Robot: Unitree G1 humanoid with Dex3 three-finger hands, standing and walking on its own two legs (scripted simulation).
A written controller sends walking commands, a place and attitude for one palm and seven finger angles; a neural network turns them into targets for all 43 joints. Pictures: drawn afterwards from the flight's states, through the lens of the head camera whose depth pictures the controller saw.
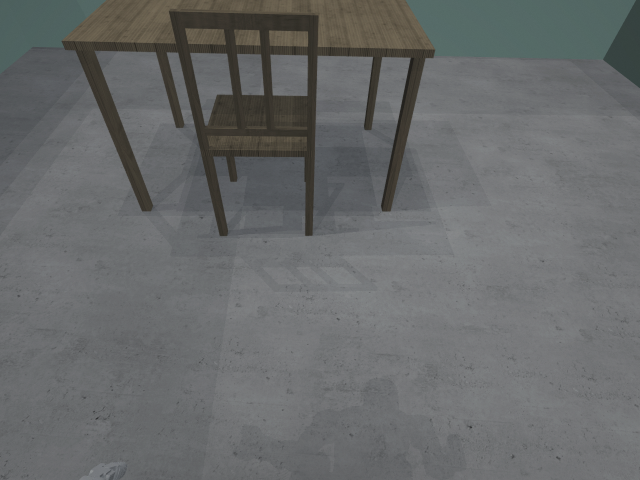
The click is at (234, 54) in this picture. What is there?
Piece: chair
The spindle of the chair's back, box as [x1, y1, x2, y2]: [224, 29, 245, 128]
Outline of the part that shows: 224,29 237,127 244,128 245,125 233,30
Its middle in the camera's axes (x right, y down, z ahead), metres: -0.27 -0.49 +1.20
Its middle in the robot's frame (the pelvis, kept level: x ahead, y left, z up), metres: +1.21 +0.33 -0.08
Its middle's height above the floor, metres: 0.69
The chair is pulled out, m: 0.00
